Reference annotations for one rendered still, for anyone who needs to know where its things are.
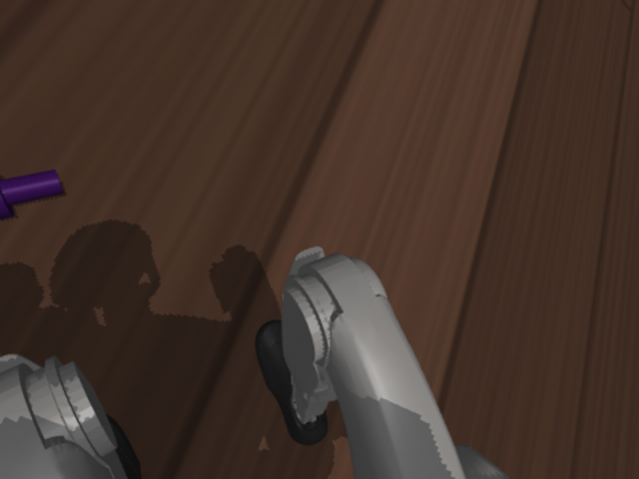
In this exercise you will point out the bottle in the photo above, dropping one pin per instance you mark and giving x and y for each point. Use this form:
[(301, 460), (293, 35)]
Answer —
[(27, 188)]

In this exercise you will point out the left robot foot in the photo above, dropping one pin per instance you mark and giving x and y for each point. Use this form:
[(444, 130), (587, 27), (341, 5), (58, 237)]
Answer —
[(125, 452)]

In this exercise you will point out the right robot foot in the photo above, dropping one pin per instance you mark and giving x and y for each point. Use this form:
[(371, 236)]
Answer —
[(269, 350)]

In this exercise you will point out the right robot hand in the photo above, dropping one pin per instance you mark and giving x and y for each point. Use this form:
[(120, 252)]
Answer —
[(476, 466)]

